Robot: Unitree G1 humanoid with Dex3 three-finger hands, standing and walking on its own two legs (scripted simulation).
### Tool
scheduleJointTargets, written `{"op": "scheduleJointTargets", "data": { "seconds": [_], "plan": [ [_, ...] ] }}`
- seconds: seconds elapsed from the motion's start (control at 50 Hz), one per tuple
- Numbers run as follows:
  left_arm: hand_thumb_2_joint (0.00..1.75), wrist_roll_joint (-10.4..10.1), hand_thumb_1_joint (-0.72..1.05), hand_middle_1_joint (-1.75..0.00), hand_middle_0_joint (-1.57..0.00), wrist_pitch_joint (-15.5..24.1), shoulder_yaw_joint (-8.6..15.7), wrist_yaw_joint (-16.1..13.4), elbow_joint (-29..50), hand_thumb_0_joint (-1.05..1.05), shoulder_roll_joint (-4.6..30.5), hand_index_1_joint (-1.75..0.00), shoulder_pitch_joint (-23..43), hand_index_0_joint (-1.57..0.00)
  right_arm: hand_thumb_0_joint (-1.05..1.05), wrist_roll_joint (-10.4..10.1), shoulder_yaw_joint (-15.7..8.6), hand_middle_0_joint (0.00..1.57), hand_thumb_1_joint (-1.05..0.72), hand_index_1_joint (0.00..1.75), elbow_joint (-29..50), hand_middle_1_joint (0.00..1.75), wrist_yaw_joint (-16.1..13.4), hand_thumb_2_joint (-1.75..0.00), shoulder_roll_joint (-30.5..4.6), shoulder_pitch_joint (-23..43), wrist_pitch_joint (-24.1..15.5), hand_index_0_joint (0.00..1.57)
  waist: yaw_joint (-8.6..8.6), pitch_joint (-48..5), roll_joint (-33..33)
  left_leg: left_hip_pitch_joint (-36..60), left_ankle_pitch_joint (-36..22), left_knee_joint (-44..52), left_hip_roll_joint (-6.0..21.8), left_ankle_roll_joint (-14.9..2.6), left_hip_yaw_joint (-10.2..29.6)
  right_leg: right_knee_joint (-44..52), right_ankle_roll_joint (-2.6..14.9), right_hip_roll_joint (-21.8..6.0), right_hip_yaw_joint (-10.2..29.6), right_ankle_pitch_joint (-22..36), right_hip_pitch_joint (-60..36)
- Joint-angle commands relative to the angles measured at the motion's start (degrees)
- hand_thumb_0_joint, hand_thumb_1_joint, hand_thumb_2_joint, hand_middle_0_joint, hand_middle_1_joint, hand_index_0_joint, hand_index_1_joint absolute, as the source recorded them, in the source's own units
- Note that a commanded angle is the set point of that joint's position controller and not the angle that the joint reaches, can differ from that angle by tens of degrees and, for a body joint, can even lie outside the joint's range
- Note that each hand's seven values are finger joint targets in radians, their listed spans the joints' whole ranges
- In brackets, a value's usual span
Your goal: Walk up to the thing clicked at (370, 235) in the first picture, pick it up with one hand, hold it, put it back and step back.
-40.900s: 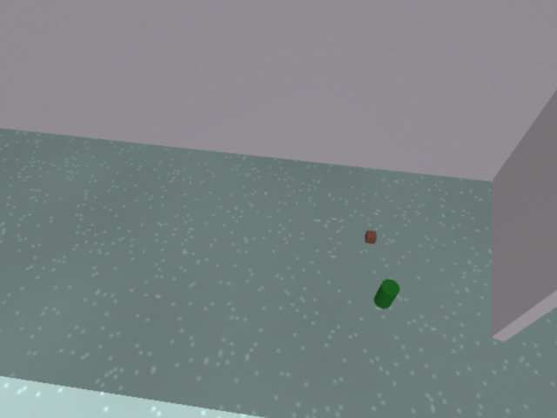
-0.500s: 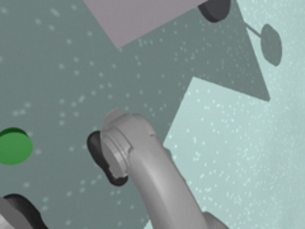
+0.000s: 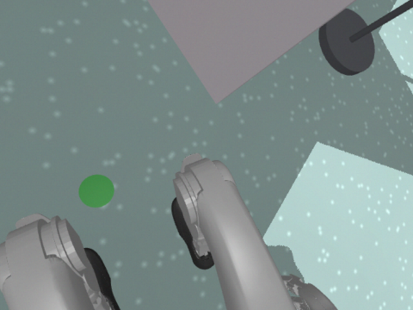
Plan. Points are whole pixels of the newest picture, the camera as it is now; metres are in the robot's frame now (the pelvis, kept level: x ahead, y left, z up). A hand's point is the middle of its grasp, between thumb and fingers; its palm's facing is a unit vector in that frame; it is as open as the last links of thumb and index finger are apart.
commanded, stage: withdraw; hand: left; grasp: from above
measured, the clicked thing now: out of the picture +0.57 +0.28 -0.32
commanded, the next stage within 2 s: home in 0.36 s
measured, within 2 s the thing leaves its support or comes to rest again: neither
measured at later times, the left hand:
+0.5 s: hand out of the picture +0.57 +0.28 -0.09, palm faces -0.37 -0.06 -0.93, open 12.4 cm
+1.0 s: hand out of the picture +0.41 +0.28 +0.02, palm faces -0.27 -0.57 -0.77, open 9.0 cm
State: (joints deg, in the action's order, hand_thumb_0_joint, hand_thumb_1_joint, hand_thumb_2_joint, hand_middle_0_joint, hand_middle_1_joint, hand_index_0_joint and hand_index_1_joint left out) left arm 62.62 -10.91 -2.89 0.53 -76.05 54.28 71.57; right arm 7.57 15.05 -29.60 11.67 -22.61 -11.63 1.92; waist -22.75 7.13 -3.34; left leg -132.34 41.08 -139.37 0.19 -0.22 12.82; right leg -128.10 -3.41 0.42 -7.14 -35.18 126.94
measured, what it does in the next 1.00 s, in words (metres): rises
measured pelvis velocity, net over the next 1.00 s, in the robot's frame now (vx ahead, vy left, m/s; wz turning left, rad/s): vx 0.01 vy -0.01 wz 0.16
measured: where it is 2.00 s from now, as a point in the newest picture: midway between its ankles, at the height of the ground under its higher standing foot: (154, 273)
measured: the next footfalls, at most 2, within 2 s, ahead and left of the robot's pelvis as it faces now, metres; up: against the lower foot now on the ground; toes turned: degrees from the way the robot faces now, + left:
none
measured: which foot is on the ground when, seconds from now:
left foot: down 0.00-1.00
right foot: down 0.00-1.00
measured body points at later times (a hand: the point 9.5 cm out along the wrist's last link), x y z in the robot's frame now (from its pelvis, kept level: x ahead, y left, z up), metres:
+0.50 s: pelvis -0.01 +0.00 +0.02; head +0.25 +0.11 +0.38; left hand +0.58 +0.28 -0.03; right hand +0.04 -0.27 -0.05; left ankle +0.06 +0.12 -0.30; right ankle +0.13 -0.13 -0.30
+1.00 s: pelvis +0.01 -0.01 +0.12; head +0.20 +0.03 +0.52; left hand +0.42 +0.30 +0.07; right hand +0.17 -0.27 -0.01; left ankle +0.06 +0.12 -0.30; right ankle +0.13 -0.13 -0.30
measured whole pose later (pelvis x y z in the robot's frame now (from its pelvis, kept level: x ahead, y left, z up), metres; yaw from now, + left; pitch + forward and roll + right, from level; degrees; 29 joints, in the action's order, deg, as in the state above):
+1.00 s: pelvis +0.01 -0.01 +0.12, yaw +9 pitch +36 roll -4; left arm 32.8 -13.7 -2.0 -0.6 -42.5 27.8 38.4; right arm 0.6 -1.7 -33.6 2.0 -17.6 -8.5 4.1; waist -6.1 -11.9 -4.6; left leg -112.7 38.5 -114.6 0.6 0.6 4.5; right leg -110.6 -2.1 -1.5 -1.1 -35.4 111.8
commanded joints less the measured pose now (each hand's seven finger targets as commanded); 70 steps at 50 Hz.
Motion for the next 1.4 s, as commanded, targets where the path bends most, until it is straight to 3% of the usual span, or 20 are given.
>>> {"op": "scheduleJointTargets", "data": {
  "seconds": [0.0,0.06,0.16,0.2,0.24,0.32,0.42,0.52,0.58,0.62,0.64,0.7,0.74,0.82,0.88,0.94,1.0,1.1,1.2,1.38],
  "plan": [
    [0.71,1.24,-0.18,-0.72,-0.34,8.27,-0.77,7.43,16.75,0.00,8.20,-0.70,18.74,-0.36,0.00,-0.54,-6.90,0.20,-0.89,0.30,0.61,0.30,-5.42,-0.89,-18.94,-14.72,2.05,0.20,-5.87,-31.10,-9.21,17.21,-8.40,14.09,-0.36,-0.95,-5.49,16.48,7.33,2.66,-5.24,3.98,-22.12],
    [0.75,2.20,-0.22,-0.77,-0.30,14.63,1.02,7.84,20.88,0.00,12.31,-0.75,20.55,-0.32,0.00,-0.14,-6.64,0.20,-0.88,0.30,0.86,0.30,-8.16,-0.89,-17.64,-13.47,2.11,0.20,-2.93,-35.58,-11.35,20.74,-7.28,13.44,-0.86,-0.37,-6.13,16.47,7.15,2.74,-3.96,1.64,-22.37],
    [0.82,5.16,-0.31,-0.83,-0.25,19.46,-0.80,1.81,24.31,0.00,7.78,-0.81,27.81,-0.26,0.00,-0.08,-6.63,0.20,-0.89,0.30,-0.07,0.30,-10.30,-0.89,-16.03,-10.42,2.43,0.20,-2.80,-42.84,-23.55,34.83,-4.56,19.02,-0.59,1.35,-2.39,12.62,7.00,1.98,-6.03,2.93,-12.09],
    [0.81,6.17,-0.29,-0.80,-0.27,18.66,0.09,-2.89,28.17,0.00,8.19,-0.79,32.91,-0.28,0.00,-0.07,-7.43,0.20,-0.89,0.30,-1.08,0.30,-10.70,-0.90,-15.19,-9.64,2.62,0.20,-2.28,-47.49,-30.71,39.78,-7.64,21.02,-0.18,2.11,-2.68,11.02,6.78,1.16,-5.69,7.14,-11.43],
    [0.81,7.02,-0.29,-0.79,-0.29,16.24,-2.19,-6.76,27.11,0.00,3.14,-0.80,35.93,-0.29,0.00,-0.33,-8.53,0.20,-0.90,0.30,-1.90,0.30,-10.08,-0.90,-14.10,-9.78,2.94,0.20,-3.37,-50.36,-34.32,42.57,-9.79,22.67,0.65,2.38,-3.25,10.38,6.38,0.79,-5.32,9.28,-10.73],
    [0.83,6.44,-0.31,-0.83,-0.26,10.67,-4.68,-10.82,15.71,0.00,-2.67,-0.82,33.61,-0.27,0.00,-0.84,-9.95,0.20,-0.90,0.30,-4.44,0.30,-9.04,-0.90,-13.00,-10.95,2.52,0.20,-5.05,-46.68,-29.78,37.69,-8.77,23.63,0.53,1.20,-5.37,12.15,5.77,0.96,-4.40,10.40,-11.50],
    [0.68,6.37,-0.13,-0.71,-0.37,4.70,-6.01,-8.68,0.36,0.00,-6.36,-0.68,21.66,-0.40,0.00,-1.04,-9.58,0.20,-0.89,0.30,-7.86,0.30,-7.85,-0.89,-11.27,-13.30,3.34,0.20,-3.79,-41.32,-22.32,32.26,-14.54,22.23,0.46,0.40,-6.99,13.90,6.36,1.06,-3.07,11.46,-13.11],
    [0.81,4.46,0.06,-0.53,-0.21,3.76,-0.92,-5.76,1.29,0.00,-0.32,-0.54,15.63,-0.25,0.00,-1.56,-8.33,0.20,-0.90,0.30,-3.20,0.30,-7.65,-0.90,-11.41,-12.30,5.03,0.20,-1.11,-41.76,-14.97,25.86,-18.03,21.20,-0.25,-0.49,-8.11,14.37,6.89,0.81,-2.36,13.37,-20.85],
    [0.82,1.28,0.30,-0.40,-0.19,6.04,5.95,-6.24,12.20,0.00,7.67,-0.40,15.49,-0.19,0.00,-1.65,-9.07,0.20,-0.90,0.30,-0.43,0.30,-7.88,-0.90,-11.80,-13.44,5.45,0.20,1.91,-48.03,-13.77,24.93,-16.54,21.36,-0.92,-1.08,-9.19,14.76,6.47,0.79,-1.82,12.31,-26.97],
    [0.72,-0.81,0.46,-0.27,-0.17,7.47,9.72,-6.59,33.67,0.00,11.45,-0.27,21.76,-0.17,0.00,-2.85,-11.89,0.20,-0.90,0.30,4.14,0.30,-8.14,-0.90,-12.50,-12.90,4.80,0.20,7.39,-70.46,-24.69,39.12,-25.25,22.02,-1.30,0.04,-10.40,13.59,7.05,0.07,-0.64,19.53,-33.08],
    [0.73,-2.84,0.54,-0.25,-0.17,7.27,10.31,-6.74,36.89,0.00,8.78,-0.25,16.05,-0.17,0.00,-3.79,-13.25,0.20,-0.90,0.30,4.72,0.30,-8.07,-0.90,-11.30,-12.40,4.62,0.20,9.15,-75.52,-28.16,44.21,-27.59,23.65,-1.20,0.50,-10.53,13.52,6.98,-0.18,-0.14,21.24,-34.11],
    [0.81,-9.81,0.75,-0.28,-0.18,5.76,10.24,-7.90,36.92,0.00,-0.12,-0.28,2.99,-0.18,0.00,-5.13,-15.46,0.20,-0.90,0.30,1.11,0.30,-8.24,-0.90,-9.06,-13.42,4.47,0.20,8.91,-68.46,-21.99,42.64,-23.40,27.52,-1.05,-0.12,-10.69,16.61,6.39,0.23,0.05,19.01,-31.60],
    [0.81,-13.93,0.74,-0.27,-0.18,5.39,12.46,-8.35,47.03,0.00,0.83,-0.27,9.41,-0.18,0.00,-5.49,-17.56,0.20,-0.90,0.30,0.15,0.30,-8.60,-0.90,-8.16,-14.00,4.48,0.20,9.45,-71.81,-22.19,44.18,-19.22,29.87,-1.07,-0.65,-10.40,19.01,5.95,-0.27,1.00,16.59,-33.34],
    [0.72,-22.30,0.65,-0.35,-0.26,1.28,6.18,-5.26,42.03,0.00,-13.41,-0.35,-9.91,-0.26,0.00,-6.54,-20.14,0.20,-0.88,0.30,-1.23,0.30,-9.02,-0.88,-6.19,-12.52,3.66,0.20,10.51,-64.23,-12.15,41.89,-8.19,35.66,-0.58,-1.83,-9.48,24.13,5.05,0.20,1.21,7.90,-33.08],
    [0.64,-27.33,0.49,-0.43,-0.34,-0.73,1.95,-2.96,43.08,0.00,-19.56,-0.43,-13.99,-0.34,0.00,-7.10,-20.77,0.20,-0.89,0.30,-1.67,0.30,-9.89,-0.89,-5.68,-10.78,2.32,0.20,9.27,-55.31,-3.97,39.77,-4.80,38.23,-0.78,-2.30,-10.33,31.41,5.15,0.23,1.88,4.50,-36.19],
    [0.72,-31.76,0.47,-0.35,-0.23,-1.56,0.77,-1.47,43.23,0.00,-22.45,-0.35,-17.15,-0.26,0.00,-7.30,-20.94,0.20,-0.90,0.30,-1.94,0.30,-10.86,-0.90,-5.21,-9.60,0.39,0.20,9.08,-50.44,1.32,40.57,-4.97,40.53,-0.74,-2.17,-10.66,36.04,4.77,0.14,2.28,3.78,-40.22],
    [0.64,-35.25,0.39,-0.43,-0.24,-1.13,3.32,-2.47,47.54,0.00,-20.51,-0.43,-20.99,-0.34,0.00,-7.59,-20.68,0.20,-0.89,0.30,-0.77,0.30,-11.91,-0.89,-4.15,-7.03,-1.45,0.20,12.23,-48.93,1.68,44.33,-8.14,43.17,-1.04,-1.86,-11.80,39.79,4.91,-0.19,3.38,5.47,-46.53],
    [0.72,-36.06,0.47,-0.35,-0.20,-1.01,7.57,-7.90,50.08,0.00,-20.16,-0.35,-26.34,-0.25,0.00,-8.49,-19.37,0.20,-0.90,0.30,-0.56,0.30,-13.23,-0.90,-1.23,-3.33,-2.94,0.20,16.45,-50.32,-6.09,55.86,-13.86,50.47,-1.04,-0.69,-11.67,42.07,4.95,-0.87,5.41,10.47,-51.62],
    [0.70,-42.23,0.39,-0.43,-0.28,-2.97,5.37,-9.50,50.41,0.00,-27.92,-0.43,-35.91,-0.33,0.00,-8.89,-19.40,0.20,-0.90,0.30,-0.29,0.30,-14.02,-0.89,-0.54,-0.92,-4.28,0.20,16.28,-46.09,-5.48,63.98,-13.02,59.01,-0.61,-0.23,-9.54,48.63,4.74,-1.09,5.19,9.91,-56.23],
    [0.90,-53.89,0.47,-0.35,-0.20,-2.52,6.94,-9.02,56.32,0.00,-30.21,-0.35,-50.11,-0.20,0.00,-8.94,-18.53,0.20,-0.90,0.30,0.38,0.30,-16.08,-0.90,0.53,0.86,-7.62,0.20,15.97,-40.21,0.75,72.12,-13.61,67.57,-0.24,-0.94,-8.58,58.81,4.10,-0.72,5.57,11.53,-67.36]
  ]
}}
